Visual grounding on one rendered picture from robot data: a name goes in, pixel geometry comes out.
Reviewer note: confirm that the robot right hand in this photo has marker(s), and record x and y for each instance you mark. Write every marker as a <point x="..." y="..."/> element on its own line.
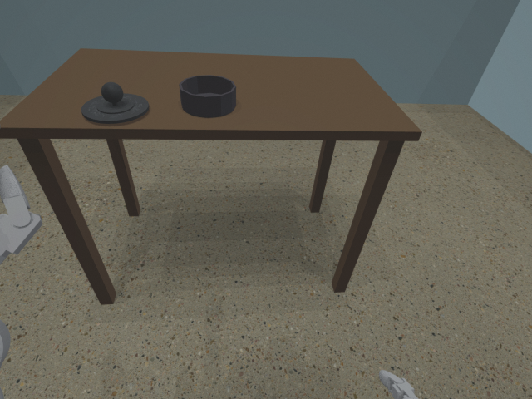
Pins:
<point x="400" y="388"/>

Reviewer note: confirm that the robot left hand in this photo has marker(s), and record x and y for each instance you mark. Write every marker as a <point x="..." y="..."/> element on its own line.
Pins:
<point x="18" y="227"/>

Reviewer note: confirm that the pot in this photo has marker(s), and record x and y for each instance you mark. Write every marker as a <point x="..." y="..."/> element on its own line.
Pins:
<point x="208" y="96"/>

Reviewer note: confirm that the table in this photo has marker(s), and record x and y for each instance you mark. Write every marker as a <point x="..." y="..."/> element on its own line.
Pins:
<point x="277" y="98"/>

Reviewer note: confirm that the lid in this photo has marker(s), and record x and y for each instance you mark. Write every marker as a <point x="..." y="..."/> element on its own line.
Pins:
<point x="129" y="108"/>

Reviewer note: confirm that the knob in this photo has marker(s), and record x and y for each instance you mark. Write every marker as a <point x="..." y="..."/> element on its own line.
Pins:
<point x="112" y="92"/>

